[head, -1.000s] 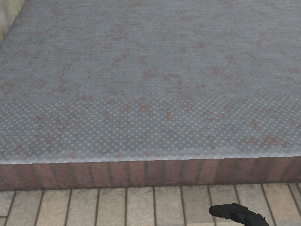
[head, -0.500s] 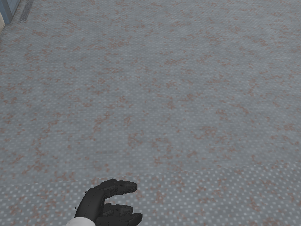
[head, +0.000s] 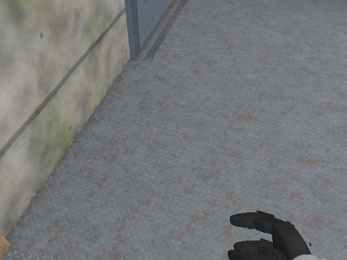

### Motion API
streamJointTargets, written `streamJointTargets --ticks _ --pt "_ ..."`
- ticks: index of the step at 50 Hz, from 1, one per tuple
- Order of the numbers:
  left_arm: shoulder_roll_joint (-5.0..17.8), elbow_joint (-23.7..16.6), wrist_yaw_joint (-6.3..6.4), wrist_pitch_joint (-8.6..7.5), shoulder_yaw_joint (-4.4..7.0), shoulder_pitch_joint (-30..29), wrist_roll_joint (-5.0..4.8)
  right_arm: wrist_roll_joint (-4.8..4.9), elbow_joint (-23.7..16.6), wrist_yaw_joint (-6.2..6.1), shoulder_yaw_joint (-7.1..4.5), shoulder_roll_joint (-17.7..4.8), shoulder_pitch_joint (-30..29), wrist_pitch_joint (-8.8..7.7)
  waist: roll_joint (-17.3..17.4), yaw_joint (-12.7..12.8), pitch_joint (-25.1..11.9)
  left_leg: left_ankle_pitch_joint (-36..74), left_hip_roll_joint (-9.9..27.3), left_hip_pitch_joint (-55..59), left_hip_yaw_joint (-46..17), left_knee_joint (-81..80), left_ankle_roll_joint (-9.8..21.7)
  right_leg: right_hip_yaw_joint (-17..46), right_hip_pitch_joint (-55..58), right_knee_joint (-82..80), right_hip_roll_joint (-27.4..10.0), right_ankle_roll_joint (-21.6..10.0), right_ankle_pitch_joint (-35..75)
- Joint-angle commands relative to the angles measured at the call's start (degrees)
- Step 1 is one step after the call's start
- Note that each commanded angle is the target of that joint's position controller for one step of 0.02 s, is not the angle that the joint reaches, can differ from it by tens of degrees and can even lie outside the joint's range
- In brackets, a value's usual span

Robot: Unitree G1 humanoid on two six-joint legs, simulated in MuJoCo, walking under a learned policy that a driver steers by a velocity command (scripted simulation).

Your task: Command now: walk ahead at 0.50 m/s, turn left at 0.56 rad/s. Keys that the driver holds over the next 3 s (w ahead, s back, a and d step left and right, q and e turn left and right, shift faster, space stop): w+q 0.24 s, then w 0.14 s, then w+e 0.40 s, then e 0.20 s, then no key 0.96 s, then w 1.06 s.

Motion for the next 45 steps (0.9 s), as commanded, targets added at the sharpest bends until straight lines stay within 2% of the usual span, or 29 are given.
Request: streamJointTargets --ticks 1,2,3,4,5,6,7,8,9,10,11,12,16,19,21,23,26,29,30,31,32,33,34,36,38,39,40,42,45 --pt "19.4 -4.9 1.07 -1.41 4.57 -0.3 -0.21 -0.12 -1.0 -0.99 -2.95 -7.1 9.6 -1.75 -7.6 -9.5 -2.0 9.5 -6.7 27.3 -1.1 -11.1 1.4 1.7 -2.1 14.8 -12.8 -9.4 95.6" --pt "16.1 -5.6 1.02 -1.86 4.5 2.9 1.4 1.74 0.3 -2.18 -3.55 -9.0 16.4 -2.01 -3.4 -9.3 -9.6 12.7 -5.8 47.6 -11.4 -13.2 3.1 5.3 -17.1 25.0 -9.5 -7.6 86.6" --pt "16.2 -6.4 -0.33 -1.5 4.39 0.8 2.12 1.2 3.1 -3.39 -5.31 -12.9 27.4 -1.33 0.8 -14.2 -11.6 4.1 -4.3 61.3 -24.0 -26.1 4.5 8.7 -30.6 38.0 -4.6 -6.7 66.9" --pt "10.8 -7.0 -2.08 -0.32 4.57 -3.4 0.4 -1.35 8.0 -3.54 -6.44 -16.8 37.5 -1.48 9.4 -15.4 -9.7 -2.0 2.6 66.2 -43.5 -45.1 7.6 14.3 -45.1 59.5 5.2 -3.7 14.1" --pt "9.3 -7.6 -2.84 0.96 4.53 -3.9 -1.42 -2.49 9.2 -4.4 -8.63 -19.6 39.8 -2.5 9.0 -14.8 -8.8 -7.9 6.2 57.9 -57.0 -53.1 6.5 28.7 -48.7 85.3 7.2 -4.3 16.9" --pt "7.5 -9.6 -1.87 0.29 4.47 -8.6 -1.5 -2.27 11.0 -5.09 -8.33 -17.1 35.7 -4.26 10.5 -11.8 -2.2 -15.7 5.1 49.5 -52.4 -53.0 4.1 33.3 -54.2 93.9 7.2 -5.0 19.0" --pt "6.4 -10.9 -0.81 -0.26 3.74 -10.6 -1.02 -1.62 11.4 -4.97 -7.18 -12.8 31.0 -5.37 7.0 -8.9 1.0 -11.4 4.3 43.4 -50.8 -51.6 4.8 34.0 -56.9 100.0 8.2 -5.4 19.6" --pt "4.9 -13.7 0.57 -0.38 3.06 -12.4 -1.81 -1.04 11.9 -4.3 -6.21 -10.3 26.4 -6.02 5.9 -4.8 1.3 -3.2 4.0 41.7 -47.5 -51.2 3.8 34.3 -60.5 102.1 8.7 -6.6 18.3" --pt "4.9 -15.0 1.72 -0.01 2.66 -13.6 -2.31 -1.99 11.9 -3.83 -5.01 -6.8 21.2 -6.05 1.8 -1.6 -0.4 2.0 3.2 38.8 -43.7 -51.6 3.2 34.1 -61.9 103.0 8.0 -7.4 19.2" --pt "7.2 -16.3 2.34 0.9 3.1 -14.5 -1.59 -2.29 11.2 -3.25 -4.16 -5.2 17.0 -6.3 -0.7 0.8 -0.1 8.4 1.9 36.7 -39.2 -52.2 3.8 32.3 -63.1 99.8 7.4 -7.1 18.5" --pt "10.1 -16.3 2.51 1.69 3.94 -14.4 -2.1 -2.13 8.6 -2.49 -4.71 -6.6 13.1 -6.91 0.9 2.8 0.7 13.7 2.3 33.9 -34.9 -54.0 4.4 29.6 -61.5 96.3 5.6 -5.1 13.7" --pt "11.9 -16.3 3.01 1.96 4.59 -15.1 -1.49 -1.06 7.8 -2.64 -4.7 -6.8 11.8 -7.9 2.4 3.6 0.4 12.8 0.4 31.8 -30.7 -54.7 3.9 28.1 -60.2 93.3 4.0 -3.5 11.7" --pt "10.9 -19.1 2.73 1.82 4.77 -21.3 -1.08 -2.87 9.2 -4.59 -5.52 -9.4 26.2 -10.36 3.7 -2.4 0.7 23.8 -2.0 35.4 -22.3 -56.0 2.2 21.0 -57.0 75.7 1.5 1.3 14.1" --pt "8.5 -22.4 2.63 2.56 4.28 -30.2 -1.93 -1.06 9.3 -3.61 -5.62 -8.7 31.4 -10.48 6.0 -6.4 1.1 25.5 1.1 40.6 -22.1 -58.7 3.2 19.4 -49.7 51.8 -0.6 4.1 18.1" --pt "8.6 -23.6 2.29 3.63 4.25 -34.9 -1.62 0.87 9.0 -2.64 -6.25 -11.0 31.3 -10.4 6.6 -7.3 6.0 22.7 4.3 41.9 -23.6 -60.2 3.5 17.7 -45.9 38.9 -0.1 3.6 18.1" --pt "10.2 -24.9 1.99 4.02 4.59 -38.1 -1.98 0.93 9.9 -2.01 -7.01 -13.0 32.5 -10.26 7.9 -8.1 8.7 25.3 8.6 49.1 -25.8 -59.9 3.9 17.4 -46.1 30.9 0.7 2.0 17.4" --pt "11.8 -27.1 2.15 2.93 5.37 -42.2 -3.0 -0.44 12.0 -3.26 -7.44 -13.9 34.9 -9.69 8.4 -9.6 8.4 34.7 12.5 64.0 -26.7 -58.9 2.9 16.6 -48.2 22.5 2.4 -2.1 12.6" --pt "15.6 -25.3 3.81 0.43 7.62 -35.0 -4.76 -1.84 11.0 -3.51 -7.73 -15.2 31.1 -8.73 6.5 -5.9 1.0 54.4 7.6 65.5 -18.8 -51.0 -2.1 13.8 -26.5 18.9 6.6 -7.2 19.2" --pt "17.6 -22.9 3.95 -0.42 8.54 -27.3 -4.71 -2.45 10.2 -3.73 -6.79 -11.4 34.0 -8.74 1.6 -5.5 -8.7 47.8 2.0 58.1 -14.2 -40.3 -5.7 17.9 -5.9 23.5 3.3 -12.5 29.1" --pt "16.6 -19.0 3.71 0.01 8.49 -14.5 -3.8 -3.23 9.0 -3.56 -6.04 -9.5 39.2 -8.84 -11.2 -2.1 -18.4 18.4 -6.2 36.3 -11.8 -26.1 -11.1 40.1 20.2 17.2 -7.2 -23.5 21.0" --pt "13.4 -14.0 4.18 0.8 8.18 -1.2 -1.74 -2.85 7.6 -2.57 -6.77 -12.0 29.4 -7.91 -9.3 5.8 -11.6 -9.0 -9.0 20.9 -13.1 -14.5 -11.4 53.6 24.6 8.0 -10.0 -22.6 8.8" --pt "16.7 -13.1 4.79 0.54 9.26 -2.8 -0.94 -1.78 4.7 -2.37 -6.73 -10.3 21.9 -7.63 -2.7 5.2 -0.3 -4.2 -4.8 13.3 -16.4 -4.0 -9.3 52.0 15.0 5.8 -9.3 -16.9 -3.6" --pt "16.4 -14.6 5.06 0.65 9.19 -8.9 -0.46 -0.74 3.8 -3.12 -6.73 -10.9 19.9 -7.75 1.9 2.3 4.5 1.3 -2.0 13.4 -17.0 -2.2 -8.0 47.6 4.7 4.9 -8.4 -15.3 -1.5" --pt "9.6 -16.3 4.24 0.67 7.06 -17.1 -1.62 -3.45 3.8 -4.21 -5.97 -8.8 20.9 -7.73 3.1 -2.9 3.9 7.7 1.8 17.8 -16.9 -4.2 -7.1 40.4 -5.8 3.2 -6.4 -15.4 7.1" --pt "8.9 -17.3 3.69 0.49 6.71 -20.3 -2.38 -4.29 2.2 -4.84 -5.24 -7.0 19.6 -6.58 2.7 -5.0 3.1 6.1 2.4 18.9 -15.0 -5.1 -9.5 37.5 -11.6 2.5 -3.8 -16.4 9.4" --pt "10.1 -17.4 3.33 0.17 7.1 -20.2 -2.52 -3.97 1.4 -5.11 -5.09 -7.4 18.7 -6.27 2.5 -4.8 3.2 7.1 2.4 17.7 -14.1 -6.5 -10.9 36.5 -13.4 2.3 -2.7 -16.9 8.9" --pt "15.4 -19.1 4.16 0.4 8.01 -20.1 -7.26 1.91 -0.8 -7.51 -8.26 -15.2 19.8 -7.38 6.3 -6.4 6.5 9.8 3.7 19.9 -12.3 -12.6 -12.8 37.2 -16.8 1.7 -3.1 -15.6 14.2" --pt "17.2 -19.2 5.34 1.16 8.34 -18.2 -6.56 1.21 -3.1 -9.18 -7.87 -13.3 14.6 -7.99 3.6 -5.1 7.7 12.7 2.8 22.2 -10.9 -23.7 -15.6 33.8 -20.4 3.8 -1.5 -13.2 31.3" --pt "16.9 -18.8 6.36 2.86 8.77 -12.8 -6.13 0.73 -5.5 -9.12 -7.32 -9.3 9.8 -7.45 -1.1 -2.4 5.2 21.1 -1.9 30.8 -9.5 -38.9 -15.5 29.7 -21.7 8.3 3.2 -8.0 40.0"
